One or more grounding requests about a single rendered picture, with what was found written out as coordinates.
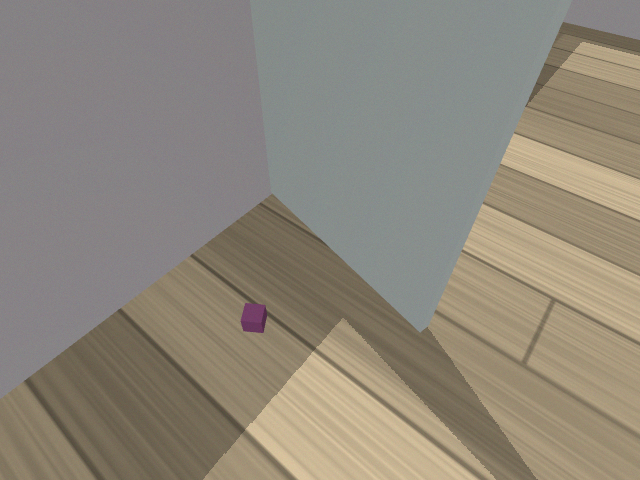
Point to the cube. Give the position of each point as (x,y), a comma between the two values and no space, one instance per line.
(254,318)

